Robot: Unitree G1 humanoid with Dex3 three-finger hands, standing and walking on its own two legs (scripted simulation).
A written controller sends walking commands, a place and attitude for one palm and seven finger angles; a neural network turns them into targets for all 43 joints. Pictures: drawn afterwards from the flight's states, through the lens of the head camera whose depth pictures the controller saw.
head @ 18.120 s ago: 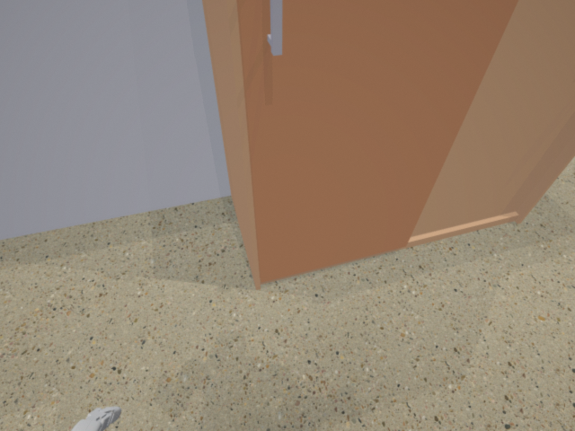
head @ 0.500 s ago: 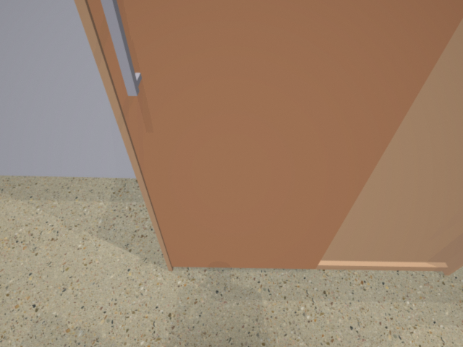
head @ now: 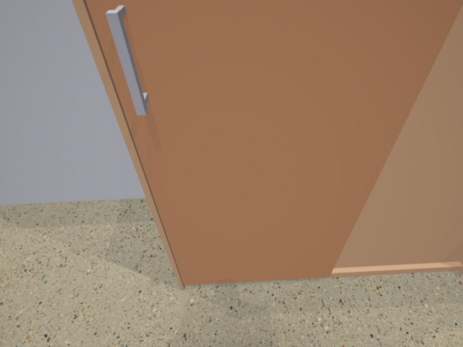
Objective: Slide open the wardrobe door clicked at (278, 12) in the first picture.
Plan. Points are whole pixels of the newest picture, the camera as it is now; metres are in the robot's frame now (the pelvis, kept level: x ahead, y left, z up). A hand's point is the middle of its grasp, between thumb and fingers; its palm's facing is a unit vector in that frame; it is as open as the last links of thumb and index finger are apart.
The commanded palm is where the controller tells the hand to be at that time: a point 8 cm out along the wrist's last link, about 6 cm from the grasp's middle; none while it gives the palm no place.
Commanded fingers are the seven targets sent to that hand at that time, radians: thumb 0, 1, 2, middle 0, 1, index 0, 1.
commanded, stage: look again from close up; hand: left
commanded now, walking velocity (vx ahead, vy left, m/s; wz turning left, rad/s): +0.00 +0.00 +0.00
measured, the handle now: (131, 63) +0.51 +0.20 +0.27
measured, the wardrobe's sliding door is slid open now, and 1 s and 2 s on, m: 0.00 0.00 0.00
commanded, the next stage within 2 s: shuffle to correct the standing spot in 1.64 s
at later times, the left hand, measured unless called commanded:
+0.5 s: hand out of the picture +0.02 +0.17 -0.17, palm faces +0.02 -0.98 -0.19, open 7.3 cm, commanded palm none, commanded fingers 0.00 0.90 0.90 -0.20 -0.30 -0.20 -0.30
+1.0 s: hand out of the picture +0.04 +0.16 -0.17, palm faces +0.01 -0.98 -0.21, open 7.3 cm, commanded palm none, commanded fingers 0.00 0.90 0.90 -0.20 -0.30 -0.20 -0.30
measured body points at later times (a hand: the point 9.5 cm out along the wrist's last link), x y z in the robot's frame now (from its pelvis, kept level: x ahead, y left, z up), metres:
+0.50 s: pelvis +0.01 +0.00 +0.00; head +0.02 +0.00 +0.45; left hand +0.02 +0.22 -0.16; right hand +0.02 -0.23 -0.16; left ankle -0.01 +0.08 -0.74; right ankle +0.03 -0.11 -0.74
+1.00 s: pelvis +0.01 -0.02 +0.00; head +0.02 -0.02 +0.45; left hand +0.04 +0.21 -0.15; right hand +0.02 -0.25 -0.16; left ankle -0.01 +0.08 -0.74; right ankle +0.03 -0.11 -0.74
